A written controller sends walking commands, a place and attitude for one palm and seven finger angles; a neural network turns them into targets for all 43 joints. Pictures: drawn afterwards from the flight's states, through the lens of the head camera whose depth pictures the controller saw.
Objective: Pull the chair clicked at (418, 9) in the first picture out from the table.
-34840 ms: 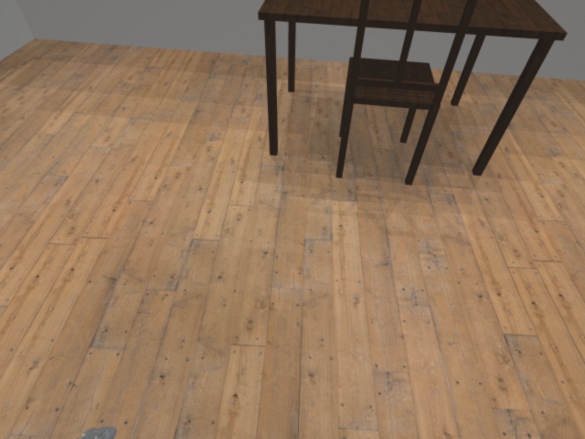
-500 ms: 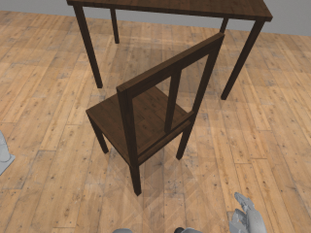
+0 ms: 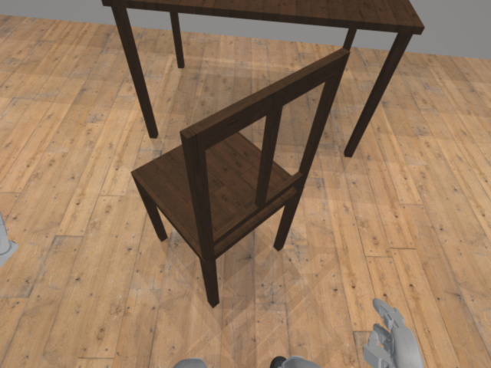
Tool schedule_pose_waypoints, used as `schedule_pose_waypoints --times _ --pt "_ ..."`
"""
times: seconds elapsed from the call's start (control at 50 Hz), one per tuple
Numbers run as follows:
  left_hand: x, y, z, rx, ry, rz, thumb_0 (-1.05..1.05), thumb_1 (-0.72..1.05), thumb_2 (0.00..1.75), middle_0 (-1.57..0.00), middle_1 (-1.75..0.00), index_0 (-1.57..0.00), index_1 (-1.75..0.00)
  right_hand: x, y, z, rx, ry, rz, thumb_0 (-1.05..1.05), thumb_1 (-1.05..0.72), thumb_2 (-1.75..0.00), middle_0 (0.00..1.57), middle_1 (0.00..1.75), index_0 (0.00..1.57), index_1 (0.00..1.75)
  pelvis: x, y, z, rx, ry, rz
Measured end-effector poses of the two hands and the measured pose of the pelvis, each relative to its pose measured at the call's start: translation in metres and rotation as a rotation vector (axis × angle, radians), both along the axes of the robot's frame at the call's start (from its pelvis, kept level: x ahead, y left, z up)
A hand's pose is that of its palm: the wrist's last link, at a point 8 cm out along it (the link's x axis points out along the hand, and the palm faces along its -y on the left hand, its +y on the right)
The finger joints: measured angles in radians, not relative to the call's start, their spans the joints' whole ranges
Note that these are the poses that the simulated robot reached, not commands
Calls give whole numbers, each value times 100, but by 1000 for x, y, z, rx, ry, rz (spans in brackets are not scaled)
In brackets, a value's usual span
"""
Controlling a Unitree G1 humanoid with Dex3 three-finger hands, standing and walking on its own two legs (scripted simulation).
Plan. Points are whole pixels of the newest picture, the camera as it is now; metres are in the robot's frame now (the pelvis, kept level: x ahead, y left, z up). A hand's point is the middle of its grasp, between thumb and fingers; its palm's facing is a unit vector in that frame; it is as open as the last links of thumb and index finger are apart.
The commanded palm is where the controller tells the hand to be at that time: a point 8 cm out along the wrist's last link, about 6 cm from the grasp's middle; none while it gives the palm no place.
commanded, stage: step back with the hand held close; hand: left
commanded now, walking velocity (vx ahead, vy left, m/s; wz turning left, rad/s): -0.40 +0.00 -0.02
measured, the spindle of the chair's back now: (266, 163) +0.54 -0.02 -0.04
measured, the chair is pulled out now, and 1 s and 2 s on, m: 0.67 0.67 0.67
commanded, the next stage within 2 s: stop stepping back and stand still in 1.00 s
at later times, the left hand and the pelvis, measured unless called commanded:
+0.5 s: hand (17, 263) +0.19 +0.25 +0.18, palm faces +0.41 -0.75 -0.52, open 7.4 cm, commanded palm +0.12 +0.29 +0.19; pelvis -0.02 -0.01 +0.00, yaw +1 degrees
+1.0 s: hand (3, 316) +0.14 +0.23 +0.18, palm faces +0.36 -0.79 -0.50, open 7.4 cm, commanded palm +0.07 +0.29 +0.19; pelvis -0.07 -0.01 +0.01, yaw +0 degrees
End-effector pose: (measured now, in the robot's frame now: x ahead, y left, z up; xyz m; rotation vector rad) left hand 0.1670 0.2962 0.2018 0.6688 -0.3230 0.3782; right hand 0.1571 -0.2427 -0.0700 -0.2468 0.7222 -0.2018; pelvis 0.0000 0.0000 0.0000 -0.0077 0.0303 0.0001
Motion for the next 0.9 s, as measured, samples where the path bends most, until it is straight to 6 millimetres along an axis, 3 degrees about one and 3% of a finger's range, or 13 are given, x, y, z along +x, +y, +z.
schedule_pose_waypoints --times 0.2,0.42,0.56,0.76,0.9 --pt "0 -15 0 -42 -43 -27 1 88 90 -21 -30 -21 -30 -10 -5 -8 14 31 14 1 -90 -90 21 30 20 30 -5 -7 -2 3 -5 6" --pt "-10 -2 1 32 -4 -13 1 88 90 -21 -30 -21 -30 -15 -3 -3 12 1 0 1 -90 -90 20 30 20 30 -11 -7 -2 -14 1 8" --pt "-22 -18 -3 -31 0 -68 1 88 90 -21 -30 -21 -30 -17 -3 -1 8 -6 24 1 -90 -90 21 30 20 30 -25 -7 0 -10 -2 16" --pt "-48 6 5 21 -18 -14 1 88 90 -21 -30 -21 -31 -33 7 6 14 -53 24 1 -90 -90 20 30 20 30 -38 -3 0 -26 -11 16" --pt "-57 -22 -4 -64 -21 -57 1 89 90 -21 -30 -21 -30 -49 5 -1 45 -31 76 1 -90 -90 21 30 20 30 -59 -15 2 -32 -21 -4"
